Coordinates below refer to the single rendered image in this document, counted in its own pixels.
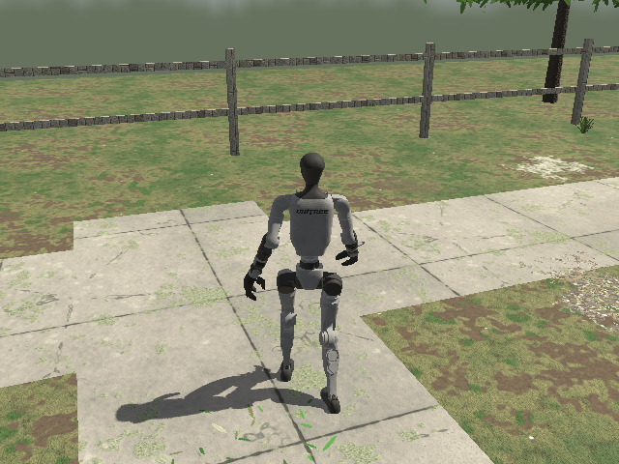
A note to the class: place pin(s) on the robot left upper arm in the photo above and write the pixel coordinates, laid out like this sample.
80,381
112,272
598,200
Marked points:
280,204

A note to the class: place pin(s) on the robot right shin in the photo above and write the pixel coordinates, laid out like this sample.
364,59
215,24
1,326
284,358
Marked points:
330,357

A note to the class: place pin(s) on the left robot forearm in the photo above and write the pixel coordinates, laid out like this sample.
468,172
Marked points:
260,259

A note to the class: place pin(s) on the robot left hand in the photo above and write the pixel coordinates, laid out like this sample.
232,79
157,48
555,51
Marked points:
248,285

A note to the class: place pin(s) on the robot right upper arm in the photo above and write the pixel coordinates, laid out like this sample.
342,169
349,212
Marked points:
345,219

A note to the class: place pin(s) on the robot right hand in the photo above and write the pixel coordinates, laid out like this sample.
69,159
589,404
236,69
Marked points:
344,254

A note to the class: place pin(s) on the robot right thigh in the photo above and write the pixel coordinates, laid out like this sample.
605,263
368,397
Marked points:
329,303

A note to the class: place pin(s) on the right robot forearm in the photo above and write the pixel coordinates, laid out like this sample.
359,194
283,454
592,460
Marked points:
352,250

